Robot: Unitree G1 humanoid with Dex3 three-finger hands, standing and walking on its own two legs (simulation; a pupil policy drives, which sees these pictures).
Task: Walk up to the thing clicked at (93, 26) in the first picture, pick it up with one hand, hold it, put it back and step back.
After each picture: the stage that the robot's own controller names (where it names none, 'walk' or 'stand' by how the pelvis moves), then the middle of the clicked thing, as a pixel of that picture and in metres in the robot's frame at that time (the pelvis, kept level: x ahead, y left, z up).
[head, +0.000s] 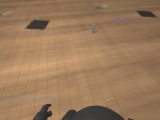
stand; (93, 28) +2.16 +0.03 -0.66
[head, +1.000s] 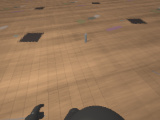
walk; (85, 38) +2.02 +0.32 -0.64
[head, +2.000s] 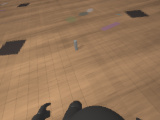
walk; (75, 45) +1.40 +0.46 -0.65
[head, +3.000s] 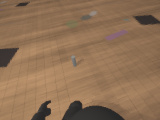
walk; (74, 61) +0.93 +0.37 -0.65
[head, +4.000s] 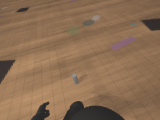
walk; (75, 79) +0.59 +0.30 -0.65
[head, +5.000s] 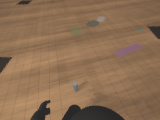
stand; (75, 87) +0.45 +0.22 -0.64
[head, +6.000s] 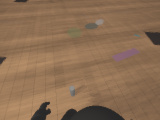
stand; (72, 91) +0.41 +0.20 -0.65
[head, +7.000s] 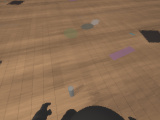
stand; (71, 91) +0.40 +0.23 -0.65
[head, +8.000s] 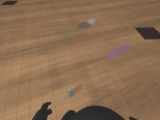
stand; (70, 92) +0.39 +0.24 -0.66
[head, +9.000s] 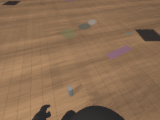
stand; (70, 91) +0.41 +0.23 -0.66
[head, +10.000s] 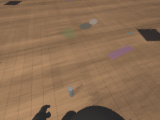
stand; (71, 91) +0.40 +0.23 -0.66
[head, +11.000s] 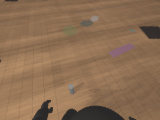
go down; (71, 89) +0.41 +0.22 -0.65
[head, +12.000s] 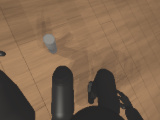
go down; (51, 45) +0.47 +0.28 -0.24
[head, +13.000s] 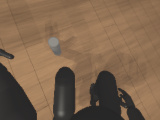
close in; (55, 48) +0.47 +0.28 -0.25
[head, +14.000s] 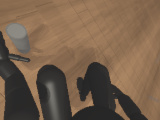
close in; (21, 41) +0.45 +0.32 -0.16
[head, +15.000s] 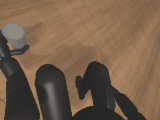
lift; (18, 41) +0.43 +0.33 -0.16
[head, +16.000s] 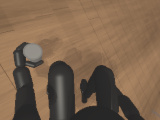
lift; (35, 55) +0.33 +0.31 -0.14
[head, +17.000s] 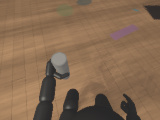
lift; (62, 68) +0.32 +0.18 +0.05
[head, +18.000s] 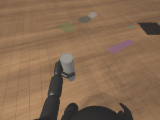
hold; (69, 69) +0.33 +0.15 +0.05
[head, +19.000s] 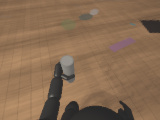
crouch; (69, 71) +0.32 +0.16 +0.03
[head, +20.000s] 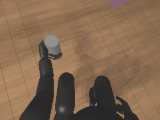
crouch; (55, 49) +0.44 +0.23 -0.05
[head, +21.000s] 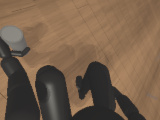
lower; (18, 44) +0.43 +0.32 -0.17
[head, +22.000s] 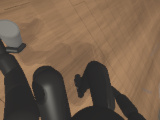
lower; (13, 40) +0.44 +0.33 -0.16
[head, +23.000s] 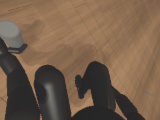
lower; (15, 41) +0.43 +0.33 -0.16
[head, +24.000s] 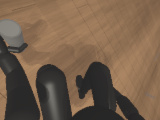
lower; (15, 40) +0.43 +0.34 -0.15
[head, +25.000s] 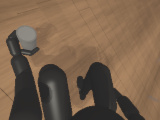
loosen; (29, 43) +0.43 +0.29 -0.15
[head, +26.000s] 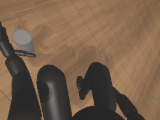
withdraw; (26, 45) +0.42 +0.30 -0.17
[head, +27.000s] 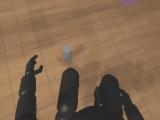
walk; (67, 54) +0.47 +0.24 -0.28
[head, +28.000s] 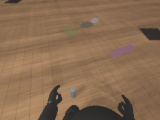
stand; (73, 93) +0.39 +0.18 -0.59
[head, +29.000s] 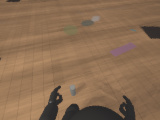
stand; (72, 90) +0.40 +0.19 -0.60
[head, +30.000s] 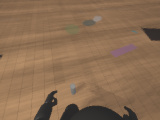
stand; (73, 89) +0.41 +0.19 -0.62
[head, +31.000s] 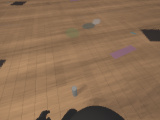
walk; (74, 91) +0.41 +0.19 -0.65
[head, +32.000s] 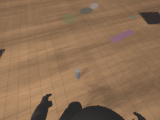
walk; (77, 74) +0.56 +0.18 -0.64
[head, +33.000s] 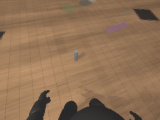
walk; (75, 55) +0.86 +0.21 -0.64
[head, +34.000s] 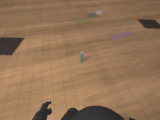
stand; (81, 57) +1.03 +0.20 -0.64
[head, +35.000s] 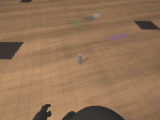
stand; (79, 59) +1.03 +0.22 -0.66
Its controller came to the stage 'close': yes
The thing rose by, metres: 0.69
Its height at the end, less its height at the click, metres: +0.00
